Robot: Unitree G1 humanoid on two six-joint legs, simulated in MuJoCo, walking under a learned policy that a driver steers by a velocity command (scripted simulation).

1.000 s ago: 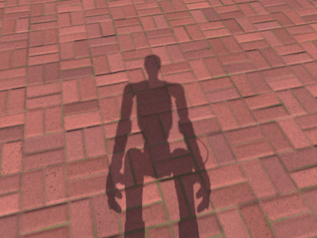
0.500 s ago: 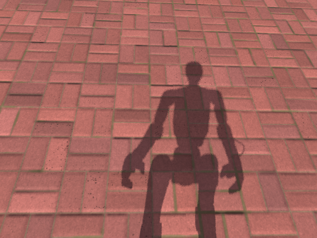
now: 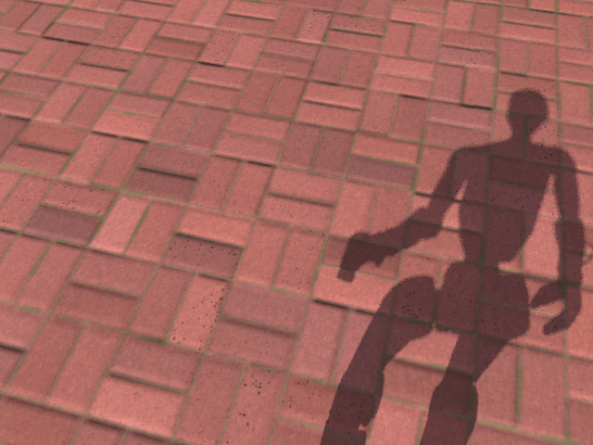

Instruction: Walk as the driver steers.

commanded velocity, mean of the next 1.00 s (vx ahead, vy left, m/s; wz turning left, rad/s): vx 0.25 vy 0.00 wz -0.22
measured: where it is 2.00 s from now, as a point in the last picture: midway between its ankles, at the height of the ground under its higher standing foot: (425, 301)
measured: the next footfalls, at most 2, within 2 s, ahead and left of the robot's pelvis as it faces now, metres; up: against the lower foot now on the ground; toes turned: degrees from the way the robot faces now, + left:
left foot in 0.26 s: +0.15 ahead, +0.14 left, +0.00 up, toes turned +1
right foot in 0.74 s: +0.20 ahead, -0.14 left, +0.00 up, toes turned -14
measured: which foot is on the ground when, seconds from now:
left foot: up 0.00-0.24, down 0.26-0.72, up 0.74-1.00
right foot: down 0.00-0.40, up 0.42-0.72, down 0.74-1.00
